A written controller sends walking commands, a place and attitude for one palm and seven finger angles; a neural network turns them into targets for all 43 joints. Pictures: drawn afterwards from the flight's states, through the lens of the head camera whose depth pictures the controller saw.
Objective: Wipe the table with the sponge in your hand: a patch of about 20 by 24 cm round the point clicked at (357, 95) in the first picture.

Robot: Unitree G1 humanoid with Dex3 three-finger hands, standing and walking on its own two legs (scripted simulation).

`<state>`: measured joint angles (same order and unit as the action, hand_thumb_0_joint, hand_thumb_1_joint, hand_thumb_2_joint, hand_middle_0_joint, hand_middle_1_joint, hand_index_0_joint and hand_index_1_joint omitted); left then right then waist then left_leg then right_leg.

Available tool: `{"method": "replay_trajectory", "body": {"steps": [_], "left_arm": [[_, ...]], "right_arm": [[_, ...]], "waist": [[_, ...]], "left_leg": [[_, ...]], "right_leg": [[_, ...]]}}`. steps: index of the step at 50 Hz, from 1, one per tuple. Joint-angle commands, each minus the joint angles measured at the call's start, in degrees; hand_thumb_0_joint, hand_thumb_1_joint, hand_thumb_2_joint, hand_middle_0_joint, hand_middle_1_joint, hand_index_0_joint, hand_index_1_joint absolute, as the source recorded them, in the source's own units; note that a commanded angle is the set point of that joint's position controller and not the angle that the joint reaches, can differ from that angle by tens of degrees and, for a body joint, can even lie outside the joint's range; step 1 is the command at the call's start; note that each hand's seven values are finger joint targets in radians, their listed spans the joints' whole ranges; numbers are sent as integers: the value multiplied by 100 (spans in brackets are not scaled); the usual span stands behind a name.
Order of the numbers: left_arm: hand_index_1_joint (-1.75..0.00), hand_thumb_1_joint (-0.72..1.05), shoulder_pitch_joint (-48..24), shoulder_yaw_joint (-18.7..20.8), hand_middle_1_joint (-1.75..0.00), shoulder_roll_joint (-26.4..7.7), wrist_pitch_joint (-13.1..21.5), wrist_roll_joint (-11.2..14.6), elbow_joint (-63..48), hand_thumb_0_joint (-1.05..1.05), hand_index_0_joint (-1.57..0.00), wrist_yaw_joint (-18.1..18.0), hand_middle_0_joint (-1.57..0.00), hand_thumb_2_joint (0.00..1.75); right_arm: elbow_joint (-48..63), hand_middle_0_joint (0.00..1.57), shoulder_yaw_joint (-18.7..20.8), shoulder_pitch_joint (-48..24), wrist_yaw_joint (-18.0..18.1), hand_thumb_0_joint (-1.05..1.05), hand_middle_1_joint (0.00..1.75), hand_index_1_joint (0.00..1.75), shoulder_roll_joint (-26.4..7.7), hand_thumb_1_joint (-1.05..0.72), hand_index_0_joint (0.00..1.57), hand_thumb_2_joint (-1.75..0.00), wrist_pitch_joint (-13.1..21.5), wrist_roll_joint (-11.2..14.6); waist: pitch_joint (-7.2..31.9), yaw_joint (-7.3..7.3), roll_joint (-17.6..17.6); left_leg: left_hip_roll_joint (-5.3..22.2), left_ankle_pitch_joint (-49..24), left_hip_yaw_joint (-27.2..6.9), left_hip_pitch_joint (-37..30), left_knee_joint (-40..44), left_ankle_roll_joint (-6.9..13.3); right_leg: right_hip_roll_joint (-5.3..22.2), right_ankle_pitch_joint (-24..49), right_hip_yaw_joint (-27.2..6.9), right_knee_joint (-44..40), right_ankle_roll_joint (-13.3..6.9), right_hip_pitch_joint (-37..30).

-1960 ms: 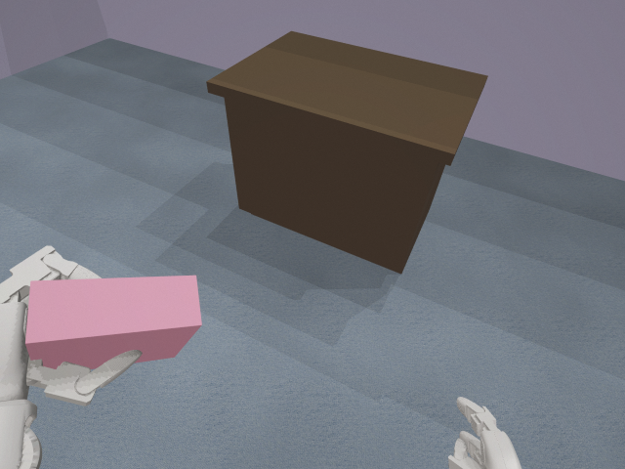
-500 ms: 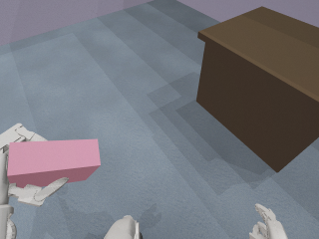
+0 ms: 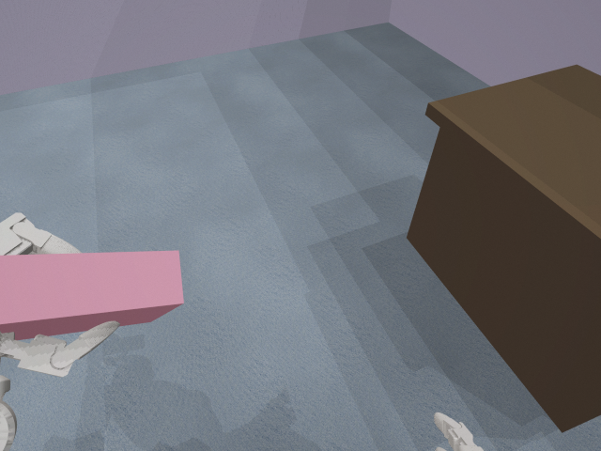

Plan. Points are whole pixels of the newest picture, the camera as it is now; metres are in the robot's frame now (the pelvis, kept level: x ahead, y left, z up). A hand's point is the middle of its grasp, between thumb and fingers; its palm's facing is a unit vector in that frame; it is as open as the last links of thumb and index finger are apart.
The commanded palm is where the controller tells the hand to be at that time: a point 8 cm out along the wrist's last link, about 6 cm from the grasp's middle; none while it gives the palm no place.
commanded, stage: walk to a spot facing it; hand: left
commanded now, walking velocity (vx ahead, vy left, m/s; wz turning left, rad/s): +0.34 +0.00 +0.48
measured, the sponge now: (118, 294) +0.22 +0.21 +0.17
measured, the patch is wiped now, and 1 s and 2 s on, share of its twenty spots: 0.00 0.00 0.00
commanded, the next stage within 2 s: none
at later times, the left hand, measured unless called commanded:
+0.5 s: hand (77, 210) +0.31 +0.29 +0.19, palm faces +0.55 -0.73 -0.41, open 9.6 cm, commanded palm +0.23 +0.31 +0.20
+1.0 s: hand (104, 182) +0.36 +0.28 +0.19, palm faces +0.66 -0.59 -0.46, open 9.6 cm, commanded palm +0.28 +0.30 +0.20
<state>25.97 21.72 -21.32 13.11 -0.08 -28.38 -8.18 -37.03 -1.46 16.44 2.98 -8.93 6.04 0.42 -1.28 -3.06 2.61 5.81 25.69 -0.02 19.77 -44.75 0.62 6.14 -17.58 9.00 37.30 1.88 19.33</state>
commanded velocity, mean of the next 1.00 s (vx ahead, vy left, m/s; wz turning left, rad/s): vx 0.33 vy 0.00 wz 0.50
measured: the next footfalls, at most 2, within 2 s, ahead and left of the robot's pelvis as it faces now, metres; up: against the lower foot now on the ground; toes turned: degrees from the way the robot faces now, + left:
left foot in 0.34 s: +0.19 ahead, +0.13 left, +0.00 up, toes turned +17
right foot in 0.72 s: +0.29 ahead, -0.13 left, +0.00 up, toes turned +7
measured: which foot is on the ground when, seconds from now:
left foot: up 0.00-0.32, down 0.34-0.72, up 0.74-1.00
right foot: down 0.00-0.34, up 0.36-0.70, down 0.72-1.00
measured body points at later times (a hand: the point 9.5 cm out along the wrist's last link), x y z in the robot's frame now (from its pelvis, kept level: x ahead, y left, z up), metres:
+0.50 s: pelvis +0.12 +0.00 +0.01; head +0.14 +0.03 +0.45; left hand +0.27 +0.32 +0.21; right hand +0.33 -0.18 -0.07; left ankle +0.15 +0.12 -0.72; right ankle +0.12 -0.13 -0.63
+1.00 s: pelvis +0.25 -0.02 +0.02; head +0.30 +0.00 +0.47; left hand +0.32 +0.31 +0.21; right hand +0.52 -0.19 -0.07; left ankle +0.25 +0.14 -0.66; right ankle +0.25 -0.14 -0.72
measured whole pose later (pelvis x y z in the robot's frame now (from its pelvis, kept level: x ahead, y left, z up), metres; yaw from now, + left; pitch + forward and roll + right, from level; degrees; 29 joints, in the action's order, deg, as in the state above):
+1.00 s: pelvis +0.25 -0.02 +0.02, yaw +26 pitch +0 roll +3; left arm 27.5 19.0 -21.2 10.2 0.5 -31.8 -8.4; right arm -34.1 3.2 10.5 3.6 -16.2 2.8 -0.4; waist -5.8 0.0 -2.1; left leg 5.8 21.3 8.4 30.7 -51.7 -1.8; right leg 10.4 -20.0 16.4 29.4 1.4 8.0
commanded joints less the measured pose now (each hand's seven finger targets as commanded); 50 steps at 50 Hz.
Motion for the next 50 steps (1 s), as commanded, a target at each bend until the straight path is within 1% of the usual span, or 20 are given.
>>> {"method": "replay_trajectory", "body": {"steps": [1, 2, 7, 12, 15, 16, 17, 18, 19, 21, 25, 28, 33, 34, 35, 36, 37, 40, 44, 50], "left_arm": [[-160, 10, -1525, 425, -160, -1104, 148, 10, -877, 0, -120, -174, -120, 130], [-160, 10, -1538, 450, -160, -1187, 168, 12, -982, 0, -120, -146, -120, 130], [-160, 10, -756, 663, -160, -1171, 285, 57, -1488, 0, -120, -163, -120, 130], [-160, 10, 164, 929, -160, -1062, 241, 189, -1768, 0, -120, -353, -120, 130], [-160, 10, 13, 846, -160, -973, 205, 229, -1930, 0, -120, -437, -120, 130], [-160, 10, -69, 813, -160, -936, 272, 228, -1991, 0, -120, -445, -120, 130], [-160, 10, 150, 628, -160, -683, 334, 235, -1902, 0, -120, -415, -120, 130], [-160, 10, -32, 694, -160, -882, 408, 189, -2048, 0, -120, -435, -120, 130], [-160, 10, -470, 860, -160, -1281, 400, 75, -1810, 0, -120, -356, -120, 130], [-160, 10, -529, 810, -160, -1105, 275, 136, -1511, 0, -120, -150, -120, 130], [-160, 10, -268, 626, -160, -897, 356, 205, -2214, 0, -120, -95, -120, 130], [-160, 10, -167, 522, -160, -780, 328, 214, -2136, 0, -120, -100, -120, 130], [-160, 10, -322, 469, -160, -683, 113, 157, -1175, 0, -120, -114, -120, 130], [-160, 10, -402, 465, -160, -719, 43, 125, -929, 0, -120, -118, -120, 130], [-160, 10, -599, 448, -160, -785, -18, 57, -805, 0, -120, -121, -120, 130], [-160, 10, -772, 588, -160, -1117, -117, 48, -646, 0, -120, -148, -120, 130], [-160, 10, -871, 537, -160, -1077, -193, 154, -491, 0, -120, -159, -120, 130], [-160, 10, -904, 344, -160, -989, 52, 88, -814, 0, -120, -83, -120, 130], [-160, 10, -821, 514, -160, -1112, 160, 79, -1391, 0, -120, -136, -120, 130], [-160, 10, -12, 975, -160, -1186, 137, 207, -2119, 0, -120, -373, -120, 130]], "right_arm": [[829, 20, 353, -1063, 161, 0, 30, 30, -801, -90, 20, -90, 294, -103], [780, 20, 392, -1055, 130, 0, 30, 30, -855, -90, 20, -90, 250, -76], [947, 20, 394, -1182, 64, 0, 30, 30, -814, -90, 20, -90, -24, -44], [1369, 20, 522, -992, 20, 0, 30, 30, -705, -90, 20, -90, -79, -39], [1416, 20, 573, -666, 54, 0, 30, 30, -741, -90, 20, -90, -131, -46], [1445, 20, 618, -606, 102, 0, 30, 30, -830, -90, 20, -90, -140, -21], [1449, 20, 678, -643, 99, 0, 30, 30, -978, -90, 20, -90, -126, -27], [1487, 20, 574, -658, 8, 0, 30, 30, -948, -90, 20, -90, -44, -9], [1413, 20, 569, -713, -90, 0, 30, 30, -1006, -90, 20, -90, -7, 12], [1252, 20, 655, -818, -68, 0, 30, 30, -1034, -90, 20, -90, -65, 82], [1177, 20, 510, -879, -85, 0, 30, 30, -833, -90, 20, -90, 132, 86], [1125, 20, 430, -879, -72, 0, 30, 30, -819, -90, 20, -90, 304, 29], [948, 20, 367, -838, 85, 0, 30, 30, -785, -90, 20, -90, 259, 1], [912, 20, 347, -825, 107, 0, 30, 30, -740, -90, 20, -90, 208, 4], [892, 20, 329, -763, 103, 0, 30, 30, -645, -90, 20, -90, 161, 8], [945, 20, 305, -917, 124, 0, 30, 30, -534, -90, 20, -90, 125, 1], [932, 20, 344, -1167, 133, 0, 30, 30, -801, -90, 20, -90, 170, -37], [775, 20, 336, -1176, 89, 0, 30, 30, -819, -90, 20, -90, 96, -93], [940, 20, 354, -1245, 66, 0, 30, 30, -803, -90, 20, -90, -54, -97], [1448, 20, 504, -1021, 48, 0, 30, 30, -675, -90, 20, -90, -104, -61]], "waist": [[366, 170, -1242], [378, 215, -1183], [387, 272, -1372], [655, 49, -1286], [1198, 394, -787], [1494, 516, 30], [1460, 521, 1671], [1480, 403, 2007], [1058, 471, 1039], [796, 404, 823], [621, 249, 1187], [574, 259, 1435], [608, 169, 756], [658, 160, 317], [710, 171, -686], [573, 86, -2574], [375, 42, -2042], [35, 187, -970], [169, 238, -1053], [703, 14, -1330]], "left_leg": [[-180, 228, -313, 2565, -3263, -61], [-128, 102, -256, 2540, -3365, -110], [41, -467, 319, 1611, -1803, -206], [-154, -463, 1068, 853, 405, -105], [-753, -1345, 1593, -758, 1494, -88], [-550, -1609, 1178, -1806, 1687, 76], [687, -2550, -847, -2601, 1995, 724], [1930, -4235, -3093, -2909, 2264, 1538], [2038, -3867, -3226, -2539, 2384, 1681], [1726, -2263, -2419, -1580, 2441, 1561], [975, -1229, -1012, -512, 2804, 1061], [816, -491, -706, 20, 3098, 914], [612, 86, -527, 4, 2234, 667], [443, 160, -419, 227, 1618, 538], [32, 371, 3, 914, 295, 347], [-656, 982, 499, 2286, -1781, 26], [-509, 713, -165, 2652, -2862, -61], [-60, -225, -185, 2477, -3340, -244], [38, -509, 354, 1899, -2013, -277], [-205, -458, 1310, 869, 388, -177]], "right_leg": [[2405, -277, -3548, -2363, -1207, -1817], [2268, -120, -3361, -2237, -1205, -1807], [1535, 1796, -505, -1843, -777, -1610], [1581, 3091, -217, -1299, -882, -2016], [1179, 3161, 329, 313, -509, -1412], [931, 2698, 478, 1508, -260, -719], [188, -248, 449, 3036, 63, 682], [-332, -2157, -212, 4062, 89, 1706], [-99, -1928, -774, 4332, -8, 2167], [253, -1356, -916, 4058, 102, 2146], [176, -486, -480, 2521, 160, 1168], [12, -203, -159, 1360, 199, 261], [-445, -187, 287, -481, 266, -813], [-357, -304, 109, -988, 196, -1243], [432, -934, -917, -1740, -119, -1757], [1983, -1218, -3314, -2398, -793, -2229], [2533, -995, -3780, -2654, -1055, -1994], [1949, 359, -2221, -2257, -919, -1461], [1605, 2037, -360, -1956, -715, -1600], [1634, 3852, 114, -1082, -794, -2050]]}}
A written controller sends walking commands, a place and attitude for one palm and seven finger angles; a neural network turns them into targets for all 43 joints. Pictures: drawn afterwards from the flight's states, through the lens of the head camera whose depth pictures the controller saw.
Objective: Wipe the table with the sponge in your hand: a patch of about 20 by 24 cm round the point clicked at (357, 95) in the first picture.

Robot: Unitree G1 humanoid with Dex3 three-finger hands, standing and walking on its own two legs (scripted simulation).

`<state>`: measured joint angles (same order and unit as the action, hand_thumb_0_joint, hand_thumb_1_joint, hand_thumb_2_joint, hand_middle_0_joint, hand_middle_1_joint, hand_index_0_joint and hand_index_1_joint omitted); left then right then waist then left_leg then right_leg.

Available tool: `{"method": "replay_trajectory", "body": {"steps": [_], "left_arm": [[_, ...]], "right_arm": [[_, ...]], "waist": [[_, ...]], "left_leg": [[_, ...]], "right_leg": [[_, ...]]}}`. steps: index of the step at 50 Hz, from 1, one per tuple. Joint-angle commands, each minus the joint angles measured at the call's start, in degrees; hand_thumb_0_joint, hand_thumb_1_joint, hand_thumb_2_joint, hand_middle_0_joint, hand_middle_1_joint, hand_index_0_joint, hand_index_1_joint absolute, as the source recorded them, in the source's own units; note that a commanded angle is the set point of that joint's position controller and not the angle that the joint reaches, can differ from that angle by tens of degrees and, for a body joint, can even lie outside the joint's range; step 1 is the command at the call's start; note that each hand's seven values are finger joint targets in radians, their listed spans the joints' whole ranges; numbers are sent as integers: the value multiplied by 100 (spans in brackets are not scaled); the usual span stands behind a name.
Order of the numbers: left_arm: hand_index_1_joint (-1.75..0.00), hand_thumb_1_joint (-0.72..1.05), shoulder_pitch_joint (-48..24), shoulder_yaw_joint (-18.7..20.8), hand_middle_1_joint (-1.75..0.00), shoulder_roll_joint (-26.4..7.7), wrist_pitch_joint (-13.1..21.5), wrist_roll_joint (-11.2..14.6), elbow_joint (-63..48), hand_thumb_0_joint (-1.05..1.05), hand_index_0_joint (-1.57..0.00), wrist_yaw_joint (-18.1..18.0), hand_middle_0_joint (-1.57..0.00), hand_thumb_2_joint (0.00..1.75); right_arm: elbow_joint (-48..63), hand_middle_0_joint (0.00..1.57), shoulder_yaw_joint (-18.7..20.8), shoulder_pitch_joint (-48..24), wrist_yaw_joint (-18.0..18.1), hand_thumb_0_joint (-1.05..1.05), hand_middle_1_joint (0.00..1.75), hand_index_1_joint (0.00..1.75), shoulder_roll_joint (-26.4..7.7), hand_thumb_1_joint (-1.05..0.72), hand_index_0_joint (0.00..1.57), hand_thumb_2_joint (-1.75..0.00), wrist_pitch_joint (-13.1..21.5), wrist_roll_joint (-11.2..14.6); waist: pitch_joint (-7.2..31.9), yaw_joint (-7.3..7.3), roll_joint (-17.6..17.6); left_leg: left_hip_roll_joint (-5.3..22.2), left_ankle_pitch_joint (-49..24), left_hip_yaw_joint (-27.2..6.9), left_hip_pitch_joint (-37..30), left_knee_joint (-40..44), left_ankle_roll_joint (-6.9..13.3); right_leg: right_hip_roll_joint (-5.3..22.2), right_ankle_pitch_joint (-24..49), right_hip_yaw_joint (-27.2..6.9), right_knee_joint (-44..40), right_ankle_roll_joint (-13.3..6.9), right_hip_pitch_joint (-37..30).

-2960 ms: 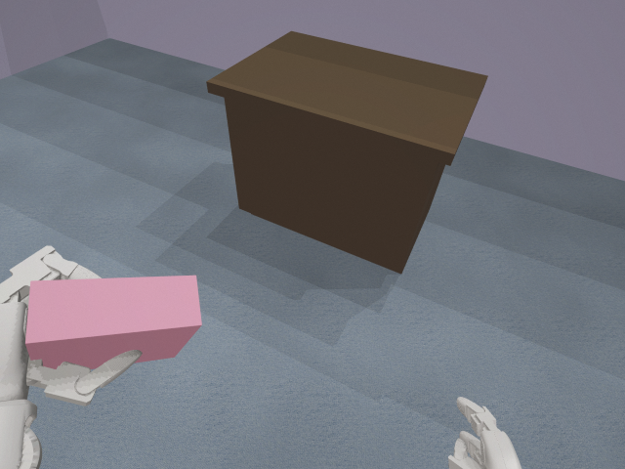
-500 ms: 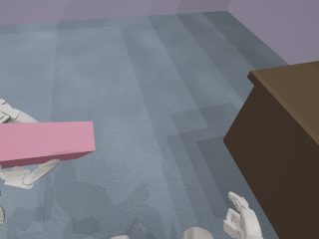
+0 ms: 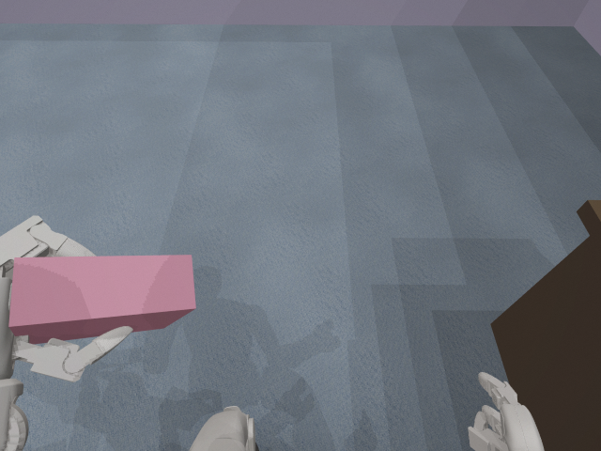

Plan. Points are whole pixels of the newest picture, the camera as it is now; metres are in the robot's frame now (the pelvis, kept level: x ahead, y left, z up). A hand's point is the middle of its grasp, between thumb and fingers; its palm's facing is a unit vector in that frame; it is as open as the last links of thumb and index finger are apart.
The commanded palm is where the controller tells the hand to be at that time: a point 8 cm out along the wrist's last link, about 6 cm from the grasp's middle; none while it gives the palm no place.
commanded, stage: walk to a spot facing it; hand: left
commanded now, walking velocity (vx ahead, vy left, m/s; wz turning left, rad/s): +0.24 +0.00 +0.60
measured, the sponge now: (131, 298) +0.24 +0.18 +0.14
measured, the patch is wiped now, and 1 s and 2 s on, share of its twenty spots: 0.00 0.00 0.00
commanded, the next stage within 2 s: none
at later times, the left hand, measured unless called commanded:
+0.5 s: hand (29, 276) +0.24 +0.26 +0.18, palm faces +0.63 -0.59 -0.51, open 9.6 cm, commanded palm +0.20 +0.28 +0.18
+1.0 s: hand out of the picture +0.19 +0.29 +0.17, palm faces +0.74 -0.48 -0.46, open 9.6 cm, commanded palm +0.11 +0.28 +0.18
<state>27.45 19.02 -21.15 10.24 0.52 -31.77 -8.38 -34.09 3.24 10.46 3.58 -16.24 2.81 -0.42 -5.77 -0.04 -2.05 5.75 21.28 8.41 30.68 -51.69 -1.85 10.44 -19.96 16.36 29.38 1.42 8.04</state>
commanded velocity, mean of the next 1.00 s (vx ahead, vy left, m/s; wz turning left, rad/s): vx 0.07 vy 0.00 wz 0.60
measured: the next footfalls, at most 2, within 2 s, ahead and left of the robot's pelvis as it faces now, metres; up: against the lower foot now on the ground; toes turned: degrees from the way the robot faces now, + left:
left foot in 0.10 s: +0.15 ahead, +0.14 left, +0.00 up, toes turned +12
right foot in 0.48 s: +0.21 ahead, -0.13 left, +0.00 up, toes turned +7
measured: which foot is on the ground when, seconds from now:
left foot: up 0.00-0.08, down 0.10-0.48, up 0.50-0.86, down 0.88-1.00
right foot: down 0.00-0.10, up 0.12-0.46, down 0.48-0.88, up 0.90-1.00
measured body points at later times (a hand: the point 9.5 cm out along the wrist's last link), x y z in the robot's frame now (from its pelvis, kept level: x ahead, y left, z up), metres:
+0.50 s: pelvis +0.12 -0.03 -0.02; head +0.14 -0.05 +0.43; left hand +0.20 +0.29 +0.21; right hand +0.32 -0.17 -0.13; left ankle +0.11 +0.13 -0.73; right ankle +0.17 -0.13 -0.74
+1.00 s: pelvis +0.13 -0.04 -0.01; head +0.15 +0.00 +0.44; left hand +0.15 +0.31 +0.20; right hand +0.40 -0.14 -0.09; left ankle +0.09 +0.08 -0.74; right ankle +0.19 -0.15 -0.67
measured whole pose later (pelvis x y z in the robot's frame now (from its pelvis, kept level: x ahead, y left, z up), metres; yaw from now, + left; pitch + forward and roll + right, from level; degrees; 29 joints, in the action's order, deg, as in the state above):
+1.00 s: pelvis +0.13 -0.04 -0.01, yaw +32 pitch +0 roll -1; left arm 26.5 24.2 -25.3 10.1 1.9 -33.3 -8.2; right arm -31.9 1.0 10.0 1.8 -9.7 3.5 0.5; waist -5.0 1.3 -1.6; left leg 2.7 14.9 2.6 18.9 -34.0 0.3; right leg 5.1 -31.6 5.8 62.6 4.5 27.9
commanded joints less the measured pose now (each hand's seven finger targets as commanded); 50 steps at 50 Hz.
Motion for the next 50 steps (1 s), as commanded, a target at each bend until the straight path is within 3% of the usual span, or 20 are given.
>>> {"method": "replay_trajectory", "body": {"steps": [1, 3, 4, 5, 6, 8, 12, 22, 23, 24, 25, 28, 32, 38, 42, 43, 44, 45, 47, 50], "left_arm": [[-160, 10, -46, 1272, -160, -1183, 404, 165, -1762, 0, -120, -385, -120, 130], [-160, 10, -25, 1178, -160, -1107, 413, 225, -1846, 0, -120, -421, -120, 130], [-160, 10, -25, 1220, -160, -1103, 521, 222, -1851, 0, -120, -426, -120, 130], [-160, 10, -29, 1152, -160, -1016, 630, 254, -1977, 0, -120, -414, -120, 130], [-160, 10, -210, 1331, -160, -1379, 665, 126, -1828, 0, -120, -387, -120, 130], [-160, 10, -425, 1399, -160, -1418, 560, 138, -1232, 0, -120, -150, -120, 130], [-160, 10, -65, 1295, -160, -1213, 564, 235, -2014, 0, -120, -59, -120, 130], [-160, 10, -390, 854, -160, -699, 192, 198, -873, 0, -120, -22, -120, 130], [-160, 10, -684, 712, -160, -667, 147, 131, -775, 0, -120, -27, -120, 130], [-160, 10, -812, 849, -160, -1068, 53, 73, -475, 0, -120, -81, -120, 130], [-160, 10, -1135, 926, -160, -1276, -25, 172, -332, 0, -120, -139, -120, 130], [-160, 10, -1289, 546, -160, -992, 95, 96, -559, 0, -120, -83, -120, 130], [-160, 10, -1005, 774, -160, -1214, 271, 127, -1174, 0, -120, -143, -120, 130], [-160, 10, 251, 1358, -160, -1286, 238, 291, -1690, 0, -120, -335, -120, 130], [-160, 10, 315, 1180, -160, -998, 212, 390, -1496, 0, -120, -334, -120, 130], [-160, 10, 150, 1090, -160, -969, 304, 429, -1728, 0, -120, -310, -120, 130], [-160, 10, 114, 1107, -160, -1095, 466, 404, -1816, 0, -120, -247, -120, 130], [-160, 10, 50, 1235, -160, -1280, 530, 169, -1537, 0, -120, -142, -120, 130], [-160, 10, -108, 1097, -160, -1230, 477, 137, -1580, 0, -120, -16, -120, 130], [-160, 10, 100, 872, -160, -999, 434, 208, -2033, 0, -120, -13, -120, 130]], "right_arm": [[1176, 20, 56, -339, -2, 0, 30, 30, 49, -90, 20, -90, 195, 24], [1216, 20, 130, -93, 40, 0, 30, 30, -14, -90, 20, -90, 159, 56], [1200, 20, 187, -102, 66, 0, 30, 30, -128, -90, 20, -90, 152, 70], [1236, 20, 195, -181, 23, 0, 30, 30, -290, -90, 20, -90, 176, 48], [1208, 20, 121, -89, -91, 0, 30, 30, -235, -90, 20, -90, 277, 82], [1012, 20, 234, -276, -117, 0, 30, 30, -423, -90, 20, -90, 279, 182], [979, 20, 141, -321, -167, 0, 30, 30, -200, -90, 20, -90, 321, 219], [737, 20, -120, -262, 21, 0, 30, 30, -36, -90, 20, -90, 542, 143], [706, 20, -170, -240, 31, 0, 30, 30, 73, -90, 20, -90, 537, 156], [707, 20, -172, -226, 64, 0, 30, 30, 191, -90, 20, -90, 508, 131], [664, 20, -137, -446, 106, 0, 30, 30, -79, -90, 20, -90, 566, 45], [539, 20, -143, -635, 52, 0, 30, 30, -32, -90, 20, -90, 465, -24], [709, 20, -149, -872, 151, 0, 30, 30, 14, -90, 20, -90, 306, 13], [1245, 20, -37, -608, 163, 0, 30, 30, 81, -90, 20, -90, 155, -4], [1227, 20, 59, -159, 155, 0, 30, 30, -20, -90, 20, -90, 19, 42], [1280, 20, 76, -191, 147, 0, 30, 30, -171, -90, 20, -90, 51, 50], [1280, 20, 146, -178, 82, 0, 30, 30, -382, -90, 20, -90, 164, 54], [1138, 20, 118, -41, -63, 0, 30, 30, -313, -90, 20, -90, 274, 44], [1037, 20, 163, -182, -123, 0, 30, 30, -334, -90, 20, -90, 343, 118], [1004, 20, 122, -150, -222, 0, 30, 30, -300, -90, 20, -90, 465, 155]], "waist": [[1290, -232, -760], [1926, 170, -53], [2195, 260, 1016], [2219, 146, 2641], [2067, 150, 2168], [1505, 136, 1067], [1340, -13, 1749], [1184, -144, 1127], [1179, -122, 366], [1060, -103, -1571], [1007, -170, -1660], [811, -37, -719], [853, -18, -660], [1503, -295, -775], [1922, 191, -67], [1931, 241, 1083], [1768, 73, 2476], [1526, 66, 1914], [1454, 65, 1311], [1453, 72, 1784]], "left_leg": [[-387, -177, 638, -568, 1396, 84], [-814, -1043, 830, -2229, 2378, 143], [-236, -1716, -180, -3529, 2519, 492], [1503, -4366, -2935, -4127, 2592, 1468], [2134, -5087, -4174, -4231, 2704, 2028], [1831, -3680, -3455, -3322, 2813, 1804], [957, -1799, -2020, -1887, 3182, 1343], [480, -707, -1573, -1141, 2317, 788], [106, -74, -1339, -610, 1451, 555], [-659, 1312, -594, 655, -341, 144], [-675, 1450, -939, 928, -1913, 31], [-297, 481, -1011, 773, -2808, -169], [-183, 253, -573, 120, -1492, -206], [-272, 394, 84, -486, 957, -115], [-514, -1299, 99, -2136, 2696, -22], [357, -3512, -1125, -2883, 2921, 437], [1857, -6809, -3294, -3394, 2854, 1375], [1987, -7115, -3430, -3511, 2644, 1656], [1512, -5909, -2757, -3158, 2510, 1412], [778, -4549, -1808, -2367, 2720, 1019]], "right_leg": [[1126, 4296, -534, 70, -686, -817], [749, 4156, -21, 2080, -259, -239], [352, 2363, -80, 3520, 13, 955], [-575, -1642, -490, 4852, 294, 2482], [-655, -2215, -1252, 5456, 160, 3245], [-264, -1526, -1594, 5263, 231, 3491], [-295, -384, -1343, 3876, 341, 2601], [-964, 119, -674, -183, 406, 252], [-318, 370, -1292, -1003, 197, -259], [1240, 879, -3362, -1439, -411, -815], [2063, 1664, -4052, -1477, -807, -428], [1502, 2526, -2678, -1059, -793, -107], [1076, 3510, -924, -802, -577, -122], [1205, 4422, -898, -200, -754, -831], [848, 4006, -498, 1633, -170, -112], [164, 1552, -397, 2785, 189, 1013], [-591, -1967, -746, 3795, 419, 2454], [-523, -2316, -1292, 4075, 277, 3068], [-451, -1580, -1443, 3746, 341, 3025], [-681, -455, -1225, 2890, 403, 2110]]}}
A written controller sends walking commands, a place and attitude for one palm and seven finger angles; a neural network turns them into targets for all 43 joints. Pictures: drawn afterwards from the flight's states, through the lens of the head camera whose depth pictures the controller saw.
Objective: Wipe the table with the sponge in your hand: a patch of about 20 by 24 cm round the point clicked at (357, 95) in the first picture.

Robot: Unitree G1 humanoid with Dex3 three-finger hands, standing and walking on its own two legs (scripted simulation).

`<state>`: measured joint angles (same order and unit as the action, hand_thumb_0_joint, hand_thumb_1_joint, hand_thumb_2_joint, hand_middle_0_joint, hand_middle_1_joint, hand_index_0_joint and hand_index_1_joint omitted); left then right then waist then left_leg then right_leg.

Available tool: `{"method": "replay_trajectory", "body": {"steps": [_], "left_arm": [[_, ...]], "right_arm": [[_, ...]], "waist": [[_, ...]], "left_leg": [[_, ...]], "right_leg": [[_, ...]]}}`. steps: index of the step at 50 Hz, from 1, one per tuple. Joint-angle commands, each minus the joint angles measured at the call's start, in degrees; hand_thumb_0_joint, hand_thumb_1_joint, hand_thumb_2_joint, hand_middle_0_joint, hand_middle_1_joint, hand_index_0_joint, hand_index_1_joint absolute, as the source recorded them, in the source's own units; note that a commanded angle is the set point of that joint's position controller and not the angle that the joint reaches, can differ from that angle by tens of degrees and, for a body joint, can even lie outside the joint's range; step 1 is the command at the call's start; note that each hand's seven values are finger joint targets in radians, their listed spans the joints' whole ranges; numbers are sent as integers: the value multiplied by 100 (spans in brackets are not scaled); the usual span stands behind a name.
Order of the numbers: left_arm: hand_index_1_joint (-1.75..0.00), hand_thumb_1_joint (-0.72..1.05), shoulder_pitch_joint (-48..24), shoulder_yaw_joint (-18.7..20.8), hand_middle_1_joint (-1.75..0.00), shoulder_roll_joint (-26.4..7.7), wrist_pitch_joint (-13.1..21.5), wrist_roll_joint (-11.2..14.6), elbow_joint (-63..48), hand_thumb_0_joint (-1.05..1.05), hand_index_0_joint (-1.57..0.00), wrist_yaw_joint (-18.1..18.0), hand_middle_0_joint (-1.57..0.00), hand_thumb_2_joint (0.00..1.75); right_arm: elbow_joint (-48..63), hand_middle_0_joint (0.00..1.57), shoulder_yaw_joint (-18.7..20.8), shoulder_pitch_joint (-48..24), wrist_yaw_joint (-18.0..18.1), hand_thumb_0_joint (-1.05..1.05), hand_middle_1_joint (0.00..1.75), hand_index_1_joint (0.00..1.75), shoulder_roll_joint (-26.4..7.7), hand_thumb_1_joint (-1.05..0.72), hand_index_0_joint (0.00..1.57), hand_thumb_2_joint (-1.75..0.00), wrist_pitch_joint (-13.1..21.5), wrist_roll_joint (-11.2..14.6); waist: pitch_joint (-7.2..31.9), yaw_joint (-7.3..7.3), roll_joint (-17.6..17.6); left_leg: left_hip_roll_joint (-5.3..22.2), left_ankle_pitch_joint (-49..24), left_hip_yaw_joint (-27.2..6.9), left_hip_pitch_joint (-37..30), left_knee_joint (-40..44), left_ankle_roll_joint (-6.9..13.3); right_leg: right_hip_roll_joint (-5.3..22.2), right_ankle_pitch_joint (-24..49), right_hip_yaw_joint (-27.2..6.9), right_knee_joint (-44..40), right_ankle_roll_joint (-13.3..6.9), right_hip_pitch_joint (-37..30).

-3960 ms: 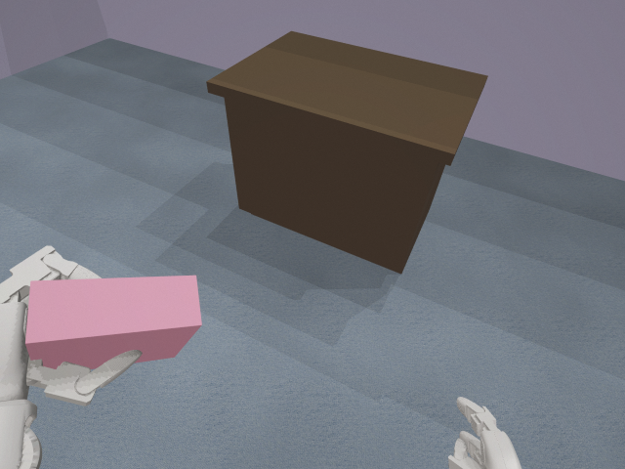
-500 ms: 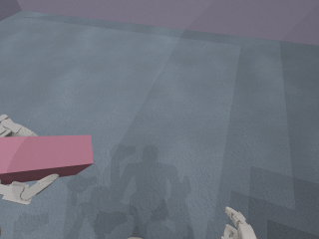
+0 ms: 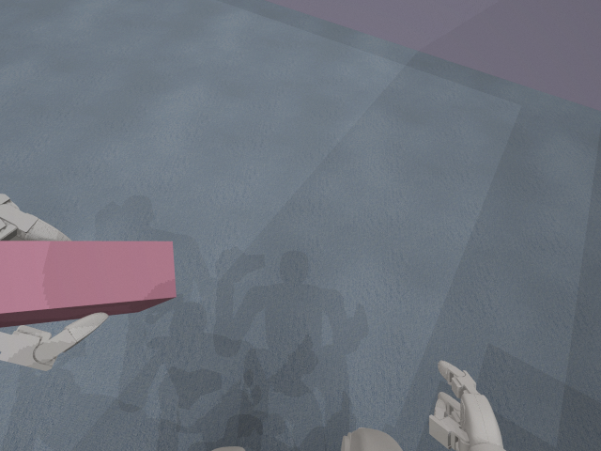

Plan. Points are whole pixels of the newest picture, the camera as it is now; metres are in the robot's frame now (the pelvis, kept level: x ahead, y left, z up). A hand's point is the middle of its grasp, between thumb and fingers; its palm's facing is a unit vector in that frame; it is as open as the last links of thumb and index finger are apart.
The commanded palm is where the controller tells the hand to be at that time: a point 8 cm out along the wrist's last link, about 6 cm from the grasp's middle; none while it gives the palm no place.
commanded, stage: walk to a spot facing it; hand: left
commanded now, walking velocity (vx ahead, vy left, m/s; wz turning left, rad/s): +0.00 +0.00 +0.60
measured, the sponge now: (106, 283) +0.24 +0.20 +0.16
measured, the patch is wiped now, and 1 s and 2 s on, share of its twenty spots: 0.00 0.00 0.00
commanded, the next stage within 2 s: none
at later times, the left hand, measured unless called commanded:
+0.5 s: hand out of the picture +0.06 +0.21 +0.17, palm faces +0.61 -0.66 -0.44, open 9.6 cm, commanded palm -0.01 +0.24 +0.19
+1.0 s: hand out of the picture -0.10 +0.21 +0.19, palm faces +0.83 -0.41 -0.39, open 9.7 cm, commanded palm -0.15 +0.22 +0.19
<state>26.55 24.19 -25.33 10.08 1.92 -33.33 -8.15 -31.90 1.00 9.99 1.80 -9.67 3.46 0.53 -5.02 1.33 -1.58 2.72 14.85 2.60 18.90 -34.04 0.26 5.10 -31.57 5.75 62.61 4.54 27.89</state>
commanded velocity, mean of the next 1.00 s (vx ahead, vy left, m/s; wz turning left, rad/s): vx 0.18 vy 0.00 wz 0.48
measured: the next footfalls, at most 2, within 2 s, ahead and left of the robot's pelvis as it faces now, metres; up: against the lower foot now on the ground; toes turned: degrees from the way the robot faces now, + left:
right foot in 0.24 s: +0.03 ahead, -0.14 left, +0.00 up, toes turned +4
left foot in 0.68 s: -0.15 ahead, +0.06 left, +0.00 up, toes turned +32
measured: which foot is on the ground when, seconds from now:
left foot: down 0.00-0.24, up 0.26-0.66, down 0.68-1.00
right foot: up 0.00-0.22, down 0.24-0.68, up 0.70-1.00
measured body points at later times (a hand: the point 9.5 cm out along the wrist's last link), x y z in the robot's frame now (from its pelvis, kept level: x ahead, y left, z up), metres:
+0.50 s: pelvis -0.07 -0.08 +0.01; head -0.05 -0.10 +0.46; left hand +0.02 +0.24 +0.20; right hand +0.17 -0.27 -0.08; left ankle -0.13 +0.06 -0.64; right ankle -0.01 -0.14 -0.73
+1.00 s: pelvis -0.12 -0.10 +0.01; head -0.13 -0.12 +0.45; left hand -0.14 +0.23 +0.21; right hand +0.10 -0.16 -0.10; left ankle -0.19 +0.04 -0.73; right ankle -0.03 -0.18 -0.70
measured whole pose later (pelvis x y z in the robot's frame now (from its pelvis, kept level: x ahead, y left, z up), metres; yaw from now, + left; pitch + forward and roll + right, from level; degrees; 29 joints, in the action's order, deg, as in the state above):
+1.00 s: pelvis -0.12 -0.10 +0.01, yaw +34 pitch -3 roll -1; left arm 24.4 18.8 -19.8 10.9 0.6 -26.7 -8.1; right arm -37.4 -3.9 15.1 1.9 -5.8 6.7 -0.3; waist -0.7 -3.2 2.3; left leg 3.7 15.5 -2.6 13.4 -30.7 -0.2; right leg 3.9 -24.3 7.6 43.8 3.9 19.8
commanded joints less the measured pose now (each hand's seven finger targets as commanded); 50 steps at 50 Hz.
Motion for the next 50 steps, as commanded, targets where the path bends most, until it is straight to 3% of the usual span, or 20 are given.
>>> {"method": "replay_trajectory", "body": {"steps": [1, 5, 10, 11, 12, 13, 15, 16, 19, 29, 32, 33, 34, 35, 36, 37, 38, 42, 47, 50], "left_arm": [[-160, 10, 267, 331, -160, -554, 426, 111, -2040, 0, -120, -33, -120, 130], [-160, 10, 264, 381, -160, -616, 352, 185, -1944, 0, -120, -29, -120, 130], [-160, 10, -69, 447, -160, -522, 157, 218, -958, 0, -120, -23, -120, 130], [-160, 10, -250, 408, -160, -498, 111, 178, -788, 0, -120, -14, -120, 130], [-160, 10, -298, 415, -160, -642, 39, 93, -688, 0, -120, -44, -120, 130], [-160, 10, -432, 528, -160, -945, -64, 123, -539, 0, -120, -106, -120, 130], [-160, 10, -824, 76, -160, -534, -59, 168, -441, 0, -120, -76, -120, 130], [-160, 10, -507, 276, -160, -613, -23, 100, -216, 0, -120, -55, -120, 130], [-160, 10, -496, 177, -160, -580, 109, 52, -256, 0, -120, -56, -120, 130], [-160, 10, -115, 589, -160, -774, 254, 118, -1423, 0, -120, -362, -120, 130], [-160, 10, 43, 420, -160, -510, 195, 213, -1265, 0, -120, -368, -120, 130], [-160, 10, -184, 292, -160, -426, 242, 237, -1408, 0, -120, -351, -120, 130], [-160, 10, -304, 205, -160, -350, 360, 238, -1522, 0, -120, -324, -120, 130], [-160, 10, -327, 160, -160, -399, 513, 75, -1468, 0, -120, -296, -120, 130], [-160, 10, -597, 389, -160, -682, 600, -88, -1317, 0, -120, -235, -120, 130], [-160, 10, -836, 510, -160, -916, 610, -173, -1051, 0, -120, -124, -120, 130], [-160, 10, -863, 187, -160, -541, 573, -191, -1007, 0, -120, -62, -120, 130], [-160, 10, -1110, -130, -160, -303, 561, -96, -1155, 0, -120, -50, -120, 130], [-160, 10, -1271, -141, -160, -349, 489, -101, -706, 0, -120, -71, -120, 130], [-160, 10, -1236, -120, -160, -352, 350, -144, -289, 0, -120, -95, -120, 130]], "right_arm": [[783, 20, 305, -88, -58, 0, 30, 30, -904, -90, 20, -90, 446, 61], [662, 20, 188, -103, -16, 0, 30, 30, -854, -90, 20, -90, 603, 1], [499, 20, 140, -173, 61, 0, 30, 30, -794, -90, 20, -90, 565, -7], [504, 20, 125, -193, 67, 0, 30, 30, -732, -90, 20, -90, 526, 19], [563, 20, 91, -142, 71, 0, 30, 30, -568, -90, 20, -90, 461, 60], [667, 20, 96, -365, 133, 0, 30, 30, -582, -90, 20, -90, 437, 52], [440, 20, 239, -382, 154, 0, 30, 30, -886, -90, 20, -90, 494, -9], [402, 20, 128, -470, 167, 0, 30, 30, -669, -90, 20, -90, 414, -58], [470, 20, 43, -722, 291, 0, 30, 30, -655, -90, 20, -90, 309, -41], [851, 20, 218, -444, 358, 0, 30, 30, -794, -90, 20, -90, 264, -187], [834, 20, 221, -127, 345, 0, 30, 30, -783, -90, 20, -90, 228, -152], [870, 20, 215, 21, 344, 0, 30, 30, -826, -90, 20, -90, 236, -135], [900, 20, 226, -20, 333, 0, 30, 30, -1006, -90, 20, -90, 300, -139], [793, 20, 202, -19, 250, 0, 30, 30, -1009, -90, 20, -90, 393, -144], [700, 20, 203, -143, 189, 0, 30, 30, -939, -90, 20, -90, 446, -79], [571, 20, 243, -142, 156, 0, 30, 30, -937, -90, 20, -90, 481, -27], [586, 20, 280, -259, 128, 0, 30, 30, -974, -90, 20, -90, 494, 18], [477, 20, 192, -214, 110, 0, 30, 30, -869, -90, 20, -90, 581, 46], [332, 20, 74, -274, 169, 0, 30, 30, -845, -90, 20, -90, 632, -64], [290, 20, 16, -335, 179, 0, 30, 30, -723, -90, 20, -90, 530, -77]], "waist": [[1393, -76, 1852], [1266, -86, 1969], [1244, -226, 1295], [1206, -263, 848], [1154, -235, -273], [854, -250, -1613], [692, -84, -1141], [628, -97, -766], [676, -153, -546], [1498, -444, -862], [1561, -171, -383], [1627, 11, 236], [1285, 69, 1828], [990, -2, 2540], [752, -24, 1817], [709, -116, 1514], [423, -76, 1432], [163, -173, 1768], [324, -220, 1761], [585, -306, 1149]], "left_leg": [[955, -3625, -1124, -917, 1051, 730], [1056, -2171, -1506, -252, 1425, 785], [890, -1175, -1799, 90, 966, 615], [609, -399, -1556, 363, 556, 400], [30, 841, -882, 944, -422, 44], [-543, 1746, -352, 1698, -2346, -284], [-259, 1117, -767, 1387, -3973, -366], [-213, 775, -561, 1467, -4222, -460], [-143, 744, -242, 1503, -3840, -501], [89, 1430, 293, 525, -683, -154], [-161, 931, 556, -456, 716, -14], [-40, 699, 271, -1175, 1215, 191], [1055, 291, -1486, -1725, 1789, 766], [2222, -1312, -3304, -2054, 1884, 1445], [2320, -1511, -3238, -2027, 1841, 1573], [2225, -411, -3165, -1278, 1834, 1539], [1846, 241, -2604, -813, 1870, 1460], [970, 1225, -1092, 149, 2141, 980], [1007, 2189, -1276, 422, 2196, 961], [696, 2479, -1070, 850, 1056, 625]], "right_leg": [[-241, 856, -69, -638, 106, -207], [-379, 676, -41, -1251, 124, -842], [-563, 1025, -66, -3255, 74, -1933], [-260, 1464, -222, -4102, -63, -2265], [771, 1489, -1200, -4833, -446, -2514], [2097, 1952, -2937, -5043, -1056, -2145], [2053, 1865, -2105, -5022, -966, -1220], [1622, 2192, -1467, -4791, -896, -1277], [1339, 3448, -332, -4504, -875, -1764], [1931, 2926, -591, -4253, -1218, -2640], [1630, 1774, -256, -3420, -865, -2055], [1312, 1387, 64, -2376, -593, -1358], [458, 421, 529, -792, -218, 169], [-22, -560, 300, 434, -111, 1429], [212, -187, -233, 938, -211, 1928], [378, 131, -491, 1061, -186, 1698], [384, 568, -515, 1113, -110, 1551], [130, 1130, 79, -113, -41, 224], [-294, 680, 381, -1813, -47, -1079], [-427, 571, 432, -3363, -164, -2386]]}}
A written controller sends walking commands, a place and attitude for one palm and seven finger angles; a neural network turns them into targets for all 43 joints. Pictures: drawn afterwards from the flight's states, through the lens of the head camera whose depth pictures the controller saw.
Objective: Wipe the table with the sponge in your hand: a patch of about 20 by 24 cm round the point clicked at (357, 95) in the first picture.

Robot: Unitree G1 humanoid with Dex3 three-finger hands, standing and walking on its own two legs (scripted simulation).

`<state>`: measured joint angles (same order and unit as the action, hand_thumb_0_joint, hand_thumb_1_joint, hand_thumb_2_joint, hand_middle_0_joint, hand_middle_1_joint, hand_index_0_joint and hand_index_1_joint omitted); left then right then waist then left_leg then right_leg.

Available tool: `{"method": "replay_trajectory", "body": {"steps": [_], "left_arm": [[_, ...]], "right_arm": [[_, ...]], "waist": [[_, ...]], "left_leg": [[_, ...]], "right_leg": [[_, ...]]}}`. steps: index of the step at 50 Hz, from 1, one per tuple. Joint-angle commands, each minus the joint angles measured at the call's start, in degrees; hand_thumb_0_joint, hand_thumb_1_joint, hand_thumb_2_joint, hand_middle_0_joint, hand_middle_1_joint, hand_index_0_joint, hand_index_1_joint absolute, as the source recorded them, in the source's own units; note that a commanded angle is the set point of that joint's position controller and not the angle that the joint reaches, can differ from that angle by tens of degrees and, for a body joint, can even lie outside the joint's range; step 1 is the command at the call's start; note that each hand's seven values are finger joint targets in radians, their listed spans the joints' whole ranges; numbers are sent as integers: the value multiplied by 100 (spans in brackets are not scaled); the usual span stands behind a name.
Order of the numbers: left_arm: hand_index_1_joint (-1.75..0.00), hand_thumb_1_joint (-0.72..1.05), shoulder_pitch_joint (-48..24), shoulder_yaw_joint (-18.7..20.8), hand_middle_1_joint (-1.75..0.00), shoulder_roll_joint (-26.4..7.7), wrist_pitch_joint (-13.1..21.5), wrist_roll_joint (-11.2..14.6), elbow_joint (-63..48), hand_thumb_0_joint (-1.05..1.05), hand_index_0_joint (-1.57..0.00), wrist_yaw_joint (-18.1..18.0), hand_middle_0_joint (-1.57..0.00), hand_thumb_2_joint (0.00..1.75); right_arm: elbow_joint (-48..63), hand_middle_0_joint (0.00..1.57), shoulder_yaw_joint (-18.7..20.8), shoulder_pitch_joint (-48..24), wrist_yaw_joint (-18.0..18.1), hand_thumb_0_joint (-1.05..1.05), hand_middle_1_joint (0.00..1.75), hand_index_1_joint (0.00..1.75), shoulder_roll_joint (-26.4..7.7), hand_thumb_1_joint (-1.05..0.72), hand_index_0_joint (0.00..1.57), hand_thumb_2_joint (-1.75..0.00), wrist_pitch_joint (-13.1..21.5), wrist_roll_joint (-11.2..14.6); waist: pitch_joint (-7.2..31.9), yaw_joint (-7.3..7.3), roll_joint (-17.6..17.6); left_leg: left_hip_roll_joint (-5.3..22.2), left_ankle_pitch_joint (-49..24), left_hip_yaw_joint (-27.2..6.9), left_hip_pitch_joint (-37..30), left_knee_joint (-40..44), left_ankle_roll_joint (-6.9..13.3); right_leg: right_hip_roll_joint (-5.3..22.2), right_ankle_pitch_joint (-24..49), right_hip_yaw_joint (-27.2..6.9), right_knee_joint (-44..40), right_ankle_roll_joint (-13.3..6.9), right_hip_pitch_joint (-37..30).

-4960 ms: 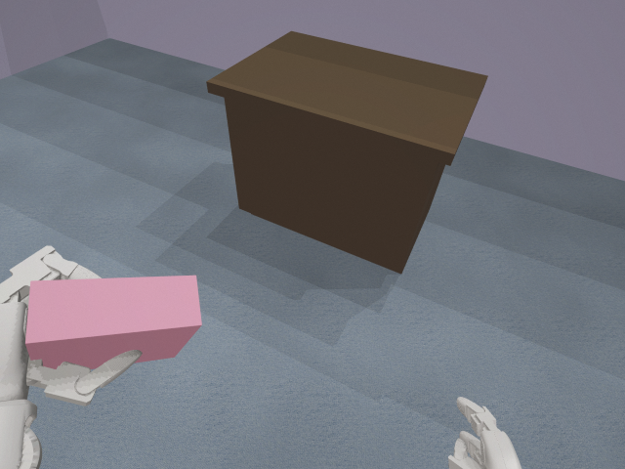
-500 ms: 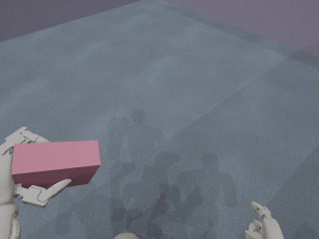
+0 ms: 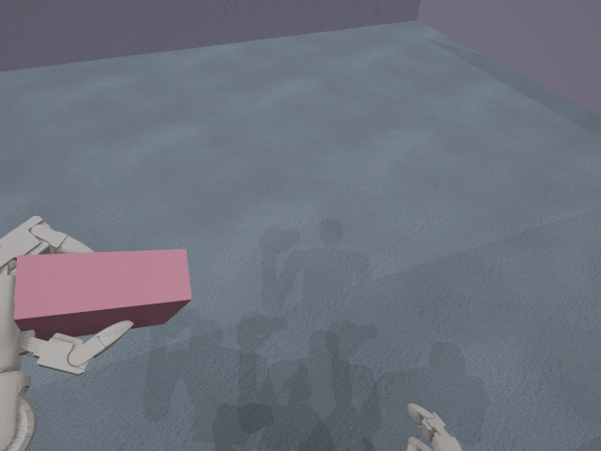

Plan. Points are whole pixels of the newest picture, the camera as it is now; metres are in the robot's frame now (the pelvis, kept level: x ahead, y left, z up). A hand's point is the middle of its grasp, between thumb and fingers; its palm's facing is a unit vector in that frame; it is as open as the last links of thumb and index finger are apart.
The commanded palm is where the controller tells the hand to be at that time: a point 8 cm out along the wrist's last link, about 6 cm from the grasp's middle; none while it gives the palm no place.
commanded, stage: walk to a spot facing it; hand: left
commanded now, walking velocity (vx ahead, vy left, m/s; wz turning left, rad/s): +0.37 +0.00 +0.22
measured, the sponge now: (131, 294) +0.22 +0.21 +0.17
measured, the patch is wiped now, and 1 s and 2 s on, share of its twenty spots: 0.00 0.00 0.00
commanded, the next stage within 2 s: turn to face it in 1.16 s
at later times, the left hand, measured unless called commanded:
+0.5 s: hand (70, 278) +0.23 +0.27 +0.17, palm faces +0.57 -0.73 -0.38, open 9.7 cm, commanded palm +0.17 +0.30 +0.18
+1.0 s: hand (154, 224) +0.33 +0.23 +0.15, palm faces +0.53 -0.70 -0.48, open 9.7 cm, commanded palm +0.25 +0.26 +0.18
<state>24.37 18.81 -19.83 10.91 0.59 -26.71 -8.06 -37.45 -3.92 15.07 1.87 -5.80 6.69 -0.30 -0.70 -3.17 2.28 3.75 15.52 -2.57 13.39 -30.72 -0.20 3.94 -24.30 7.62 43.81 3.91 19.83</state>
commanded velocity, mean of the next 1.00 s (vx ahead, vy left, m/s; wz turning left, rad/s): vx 0.34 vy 0.00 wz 0.28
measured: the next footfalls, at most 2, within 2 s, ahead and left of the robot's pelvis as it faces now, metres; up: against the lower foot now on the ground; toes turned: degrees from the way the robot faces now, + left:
right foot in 0.04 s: +0.07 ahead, -0.12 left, +0.00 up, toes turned -7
left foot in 0.46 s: +0.11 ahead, +0.13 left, +0.00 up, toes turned +18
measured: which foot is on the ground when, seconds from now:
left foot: down 0.00-0.04, up 0.06-0.44, down 0.46-0.82, up 0.84-1.00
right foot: up 0.00-0.02, down 0.04-0.46, up 0.48-0.80, down 0.82-1.00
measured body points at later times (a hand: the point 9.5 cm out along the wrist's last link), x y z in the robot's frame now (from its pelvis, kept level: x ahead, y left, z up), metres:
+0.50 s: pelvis +0.05 +0.00 -0.01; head +0.07 +0.01 +0.44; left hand +0.19 +0.31 +0.19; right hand +0.25 -0.24 -0.08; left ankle +0.07 +0.12 -0.74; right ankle +0.03 -0.11 -0.72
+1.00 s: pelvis +0.17 -0.05 +0.00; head +0.22 -0.06 +0.44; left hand +0.30 +0.26 +0.18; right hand +0.38 -0.25 -0.12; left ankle +0.12 +0.08 -0.62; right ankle +0.20 -0.13 -0.74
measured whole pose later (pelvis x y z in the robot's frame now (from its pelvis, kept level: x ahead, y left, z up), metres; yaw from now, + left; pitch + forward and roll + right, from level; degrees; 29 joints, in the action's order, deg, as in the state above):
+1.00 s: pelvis +0.17 -0.05 +0.00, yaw +14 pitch -1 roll +2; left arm 26.0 18.7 -18.7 10.3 0.7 -26.2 -7.5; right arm -38.2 1.3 8.5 2.4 -14.5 2.4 0.3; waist -7.3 0.4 2.1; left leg 3.3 21.4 3.2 32.2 -74.1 -2.0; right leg 6.4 -16.9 13.4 33.1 -2.3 14.8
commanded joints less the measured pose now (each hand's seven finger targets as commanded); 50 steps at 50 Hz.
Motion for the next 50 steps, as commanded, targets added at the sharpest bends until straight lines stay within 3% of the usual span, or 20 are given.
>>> {"method": "replay_trajectory", "body": {"steps": [1, 2, 3, 5, 8, 10, 16, 20, 22, 23, 24, 25, 32, 39, 40, 41, 42, 45, 48, 50], "left_arm": [[-160, 10, -1047, 466, -160, -998, 236, -41, -973, 0, -120, -108, -120, 130], [-160, 10, -873, 618, -160, -1222, 151, -56, -833, 0, -120, -117, -120, 130], [-160, 10, -1119, 651, -160, -1376, 176, 91, -1080, 0, -120, -96, -120, 130], [-160, 10, -933, 857, -160, -1391, 330, 71, -1230, 0, -120, -86, -120, 130], [-160, 10, -301, 994, -160, -1360, 381, 143, -1270, 0, -120, -23, -120, 130], [-160, 10, -354, 1020, -160, -1326, 418, 138, -1310, 0, -120, -75, -120, 130], [-160, 10, 95, 973, -160, -1165, 359, 175, -1408, 0, -120, -309, -120, 130], [-160, 10, -172, 817, -160, -1052, 309, 158, -1577, 0, -120, -407, -120, 130], [-160, 10, -432, 653, -160, -966, 404, 130, -1871, 0, -120, -407, -120, 130], [-160, 10, -529, 591, -160, -892, 503, 86, -2097, 0, -120, -414, -120, 130], [-160, 10, -601, 637, -160, -1101, 573, -32, -2050, 0, -120, -428, -120, 130], [-160, 10, -668, 772, -160, -1339, 577, -78, -1673, 0, -120, -353, -120, 130], [-160, 10, 33, 850, -160, -1085, 545, 69, -2210, 0, -120, -188, -120, 130], [-160, 10, -96, 783, -160, -891, 348, 109, -771, 0, -120, -118, -120, 130], [-160, 10, -277, 784, -160, -990, 295, 70, -756, 0, -120, -126, -120, 130], [-160, 10, -427, 897, -160, -1272, 247, 4, -776, 0, -120, -149, -120, 130], [-160, 10, -306, 1048, -160, -1399, 184, 73, -694, 0, -120, -157, -120, 130], [-160, 10, -492, 998, -160, -1377, 398, 122, -1210, 0, -120, -105, -120, 130], [-160, 10, -215, 1098, -160, -1429, 512, 74, -1761, 0, -120, -149, -120, 130], [-160, 10, -83, 1191, -160, -1448, 528, 86, -1986, 0, -120, -197, -120, 130]], "right_arm": [[817, 20, 513, -829, 163, 0, 30, 30, -1019, -90, 20, -90, 160, 14], [880, 20, 511, -878, 147, 0, 30, 30, -850, -90, 20, -90, 82, 51], [993, 20, 554, -1303, 199, 0, 30, 30, -1089, -90, 20, -90, 154, 59], [851, 20, 557, -1053, 159, 0, 30, 30, -1046, -90, 20, -90, 148, -22], [889, 20, 560, -1139, 150, 0, 30, 30, -1097, -90, 20, -90, -57, 47], [913, 20, 596, -1082, 160, 0, 30, 30, -1118, -90, 20, -90, -49, 27], [1202, 20, 732, -881, 193, 0, 30, 30, -1117, -90, 20, -90, 37, 23], [1256, 20, 763, -668, 273, 0, 30, 30, -1155, -90, 20, -90, -8, 20], [1282, 20, 839, -511, 349, 0, 30, 30, -1342, -90, 20, -90, -2, 60], [1337, 20, 848, -589, 305, 0, 30, 30, -1419, -90, 20, -90, 0, 60], [1332, 20, 753, -634, 236, 0, 30, 30, -1291, -90, 20, -90, 42, 45], [1215, 20, 725, -704, 179, 0, 30, 30, -1302, -90, 20, -90, 59, 39], [1105, 20, 696, -735, 73, 0, 30, 30, -1159, -90, 20, -90, 249, 84], [950, 20, 663, -738, 196, 0, 30, 30, -1105, -90, 20, -90, 76, 76], [928, 20, 653, -748, 195, 0, 30, 30, -1009, -90, 20, -90, 28, 114], [1000, 20, 623, -780, 191, 0, 30, 30, -845, -90, 20, -90, -33, 118], [1103, 20, 599, -1042, 183, 0, 30, 30, -991, -90, 20, -90, -8, 103], [922, 20, 637, -1122, 97, 0, 30, 30, -1110, -90, 20, -90, -8, 83], [979, 20, 621, -1278, 92, 0, 30, 30, -1099, -90, 20, -90, -135, 56], [1065, 20, 691, -1173, 84, 0, 30, 30, -1143, -90, 20, -90, -152, 28]], "waist": [[277, 134, -47], [271, 98, -1773], [-128, 45, -1755], [15, 244, -902], [53, 256, -989], [233, 291, -1051], [442, 30, -1173], [566, 190, -1021], [760, 414, 444], [792, 401, 1890], [627, 375, 1874], [495, 378, 1387], [367, 248, 1303], [556, 204, 350], [723, 183, -421], [847, 196, -2188], [737, 70, -2246], [336, 224, -1099], [341, 249, -779], [370, 272, -723]], "left_leg": [[242, 2214, -166, 1737, -528, 479], [-388, 2014, 471, 2732, -2475, 186], [-387, 1582, 129, 3064, -3820, 29], [-27, 639, -93, 2861, -4360, -102], [95, 217, 293, 2500, -3925, -195], [110, 164, 540, 2204, -3094, -182], [-62, 456, 1215, 1441, -850, 13], [-259, 23, 1479, 216, 273, 66], [256, -158, 534, -1172, 839, 413], [1441, -964, -1418, -2001, 1128, 953], [2086, -1962, -2412, -2189, 1416, 1436], [2148, -1167, -2383, -1590, 1552, 1480], [1206, -803, 9, -375, 1654, 941], [919, -35, 637, 267, 134, 581], [582, 330, 864, 636, -1151, 451], [-119, 1392, 1119, 2065, -3030, 180], [-342, 1750, 391, 2797, -4141, 101], [131, 678, 50, 2796, -4908, -110], [211, 466, 292, 2646, -4437, -196], [299, 331, 461, 2448, -3690, -204]], "right_leg": [[245, -499, -491, -2142, -359, -1875], [1645, -1743, -2770, -3090, -986, -2075], [2450, -1638, -3934, -3639, -1339, -1484], [2148, -1542, -3268, -3507, -1339, -1114], [1647, -295, -1493, -3285, -1073, -976], [1511, 476, -921, -3137, -1049, -1198], [1600, 1158, -942, -2776, -1229, -1754], [1320, 870, -582, -2057, -961, -1386], [816, 1038, -44, -173, -574, -363], [98, -384, 249, 1290, -269, 1067], [-27, -1142, -171, 2303, -330, 1847], [215, -900, -557, 2686, -370, 1950], [319, 555, -63, 1009, -144, 992], [-212, 852, 540, -1423, -138, -1191], [226, 667, -103, -1905, -333, -1656], [1635, 537, -2401, -2529, -932, -2404], [2349, 789, -3596, -2913, -1249, -2390], [2147, 912, -2419, -2858, -1183, -1722], [1910, 2036, -923, -2693, -1077, -1621], [1893, 2623, -521, -2628, -1095, -1634]]}}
